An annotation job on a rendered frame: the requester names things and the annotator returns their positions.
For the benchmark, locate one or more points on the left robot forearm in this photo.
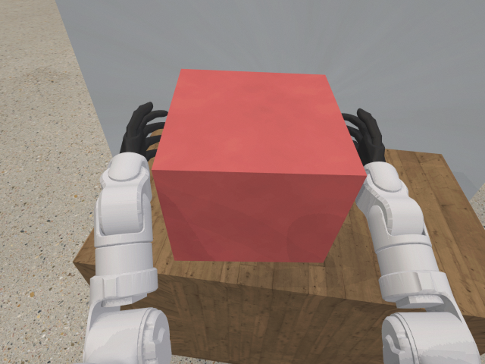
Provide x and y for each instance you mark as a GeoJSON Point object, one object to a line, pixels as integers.
{"type": "Point", "coordinates": [124, 272]}

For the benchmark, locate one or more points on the robot left hand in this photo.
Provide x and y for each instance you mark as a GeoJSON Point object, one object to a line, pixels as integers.
{"type": "Point", "coordinates": [135, 139]}

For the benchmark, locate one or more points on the pedestal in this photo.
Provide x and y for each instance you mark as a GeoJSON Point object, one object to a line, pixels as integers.
{"type": "Point", "coordinates": [327, 312]}

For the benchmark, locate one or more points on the right robot forearm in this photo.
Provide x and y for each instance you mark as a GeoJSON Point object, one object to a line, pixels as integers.
{"type": "Point", "coordinates": [409, 273]}

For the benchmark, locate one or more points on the right robot upper arm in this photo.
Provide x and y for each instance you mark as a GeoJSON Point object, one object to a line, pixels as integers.
{"type": "Point", "coordinates": [426, 338]}

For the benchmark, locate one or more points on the carton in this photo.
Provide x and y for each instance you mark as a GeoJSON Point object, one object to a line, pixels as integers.
{"type": "Point", "coordinates": [255, 167]}

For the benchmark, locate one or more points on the left robot upper arm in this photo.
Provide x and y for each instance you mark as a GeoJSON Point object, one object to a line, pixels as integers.
{"type": "Point", "coordinates": [134, 336]}

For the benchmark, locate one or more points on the robot right hand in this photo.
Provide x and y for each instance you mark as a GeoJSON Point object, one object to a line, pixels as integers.
{"type": "Point", "coordinates": [369, 147]}

